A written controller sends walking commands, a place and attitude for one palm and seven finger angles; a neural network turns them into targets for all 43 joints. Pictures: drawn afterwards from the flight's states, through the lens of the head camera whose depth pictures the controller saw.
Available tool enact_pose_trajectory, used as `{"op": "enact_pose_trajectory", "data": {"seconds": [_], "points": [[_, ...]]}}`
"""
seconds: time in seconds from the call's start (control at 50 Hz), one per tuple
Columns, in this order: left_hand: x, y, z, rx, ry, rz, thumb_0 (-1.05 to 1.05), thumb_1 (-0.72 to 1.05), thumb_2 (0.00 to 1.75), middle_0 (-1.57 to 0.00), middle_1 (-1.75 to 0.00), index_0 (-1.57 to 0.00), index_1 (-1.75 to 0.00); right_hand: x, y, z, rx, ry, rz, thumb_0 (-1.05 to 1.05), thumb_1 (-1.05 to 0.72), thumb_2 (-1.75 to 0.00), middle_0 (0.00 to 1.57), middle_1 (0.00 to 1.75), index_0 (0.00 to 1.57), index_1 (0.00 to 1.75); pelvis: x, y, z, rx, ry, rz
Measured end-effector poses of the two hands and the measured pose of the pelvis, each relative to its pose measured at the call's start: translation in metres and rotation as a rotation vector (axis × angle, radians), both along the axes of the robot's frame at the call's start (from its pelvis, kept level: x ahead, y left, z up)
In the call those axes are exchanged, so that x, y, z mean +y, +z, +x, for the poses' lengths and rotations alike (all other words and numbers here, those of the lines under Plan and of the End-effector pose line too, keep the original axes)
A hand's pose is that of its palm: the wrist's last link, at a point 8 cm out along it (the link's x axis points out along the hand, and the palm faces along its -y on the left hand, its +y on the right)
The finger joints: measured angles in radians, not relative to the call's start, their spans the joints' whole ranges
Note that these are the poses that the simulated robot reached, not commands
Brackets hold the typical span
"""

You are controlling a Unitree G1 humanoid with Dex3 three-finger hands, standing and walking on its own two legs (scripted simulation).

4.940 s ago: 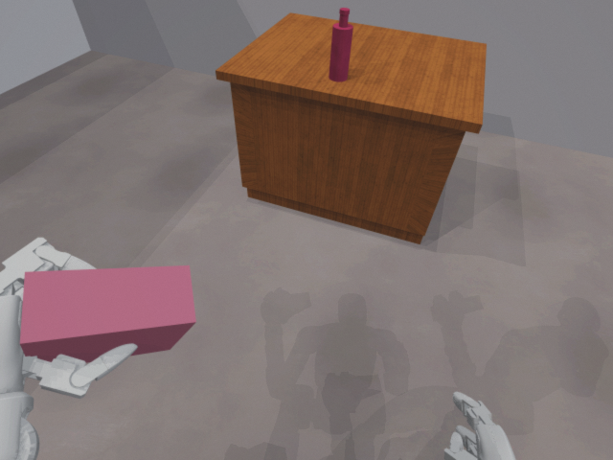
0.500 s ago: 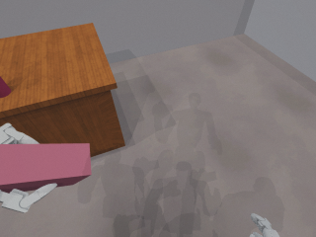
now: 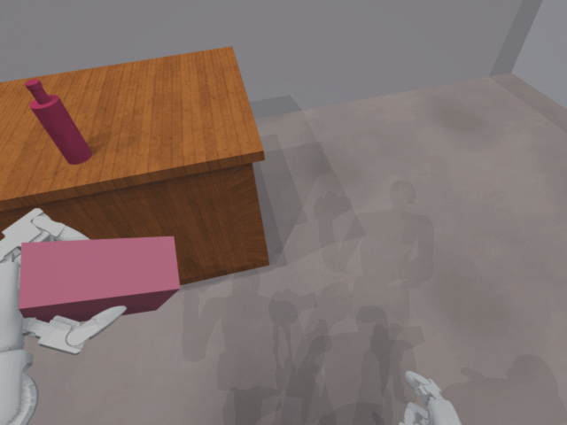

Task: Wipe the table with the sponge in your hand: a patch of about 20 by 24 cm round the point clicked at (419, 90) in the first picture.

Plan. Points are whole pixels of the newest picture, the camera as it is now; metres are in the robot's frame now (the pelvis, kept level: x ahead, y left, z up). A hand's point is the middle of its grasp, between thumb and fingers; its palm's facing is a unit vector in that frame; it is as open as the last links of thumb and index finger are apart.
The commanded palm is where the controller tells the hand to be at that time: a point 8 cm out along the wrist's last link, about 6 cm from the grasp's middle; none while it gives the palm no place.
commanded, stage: take the last steps up to it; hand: left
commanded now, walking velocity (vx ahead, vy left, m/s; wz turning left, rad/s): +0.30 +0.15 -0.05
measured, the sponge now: (124, 280) +0.23 +0.20 +0.16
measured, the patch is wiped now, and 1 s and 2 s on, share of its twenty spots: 0.00 0.00 0.00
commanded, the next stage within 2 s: come to a stop and stand still in 1.76 s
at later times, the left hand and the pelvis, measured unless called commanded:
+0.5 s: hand (77, 187) +0.36 +0.31 +0.18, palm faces +0.35 -0.83 -0.43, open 9.8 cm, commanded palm +0.30 +0.34 +0.19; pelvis +0.11 +0.07 +0.01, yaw -5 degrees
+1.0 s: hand (124, 138) +0.46 +0.28 +0.19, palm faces +0.29 -0.84 -0.46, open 9.8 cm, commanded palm +0.40 +0.34 +0.19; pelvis +0.22 +0.07 +0.02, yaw -4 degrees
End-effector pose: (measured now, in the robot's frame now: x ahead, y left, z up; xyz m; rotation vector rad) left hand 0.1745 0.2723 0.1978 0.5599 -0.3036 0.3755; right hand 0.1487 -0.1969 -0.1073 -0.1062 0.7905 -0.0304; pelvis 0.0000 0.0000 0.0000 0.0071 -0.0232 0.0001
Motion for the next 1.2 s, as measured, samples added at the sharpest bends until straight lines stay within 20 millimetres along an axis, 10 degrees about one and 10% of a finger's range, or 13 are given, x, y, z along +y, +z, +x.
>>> {"op": "enact_pose_trajectory", "data": {"seconds": [0.26,0.46,0.62,0.78,1.0,1.2], "points": [[0.019,0.006,0.068,0.072,-0.095,0.035,0.00,-0.47,1.00,-0.79,-1.33,-0.78,-1.33,-0.040,0.034,0.035,0.081,-0.099,-0.190,0.01,-0.91,-0.89,0.20,0.30,0.20,0.30,0.029,0.019,0.051,0.044,-0.027,0.037],[0.074,-0.005,0.136,-0.026,-0.101,-0.004,0.00,-0.47,1.00,-0.79,-1.33,-0.78,-1.33,0.017,0.041,0.095,-0.036,-0.186,-0.155,0.01,-0.91,-0.90,0.19,0.30,0.20,0.30,0.071,0.005,0.105,0.029,-0.076,0.008],[0.054,0.016,0.165,-0.028,-0.171,0.001,0.00,-0.47,1.00,-0.79,-1.33,-0.78,-1.33,0.064,0.031,0.125,-0.022,-0.118,-0.044,0.01,-0.90,-0.89,0.20,0.30,0.20,0.30,0.076,0.013,0.141,0.044,-0.086,-0.001],[0.056,0.012,0.198,0.008,-0.073,0.075,0.00,-0.47,1.00,-0.79,-1.33,-0.78,-1.33,0.045,-0.003,0.161,0.048,-0.105,-0.019,0.01,-0.90,-0.89,0.20,0.30,0.21,0.30,0.062,-0.001,0.181,0.020,-0.063,-0.005],[0.047,0.007,0.247,0.034,-0.146,-0.009,0.00,-0.47,1.00,-0.79,-1.33,-0.78,-1.33,-0.001,0.040,0.207,0.035,-0.139,-0.188,0.01,-0.91,-0.89,0.20,0.30,0.20,0.30,0.072,0.018,0.223,0.023,-0.069,0.043],[0.105,0.012,0.305,-0.118,-0.123,0.029,0.00,-0.47,1.00,-0.79,-1.33,-0.78,-1.34,0.043,0.036,0.259,-0.045,-0.226,-0.172,0.01,-0.91,-0.90,0.19,0.30,0.20,0.30,0.109,-0.002,0.277,-0.002,-0.101,0.025]]}}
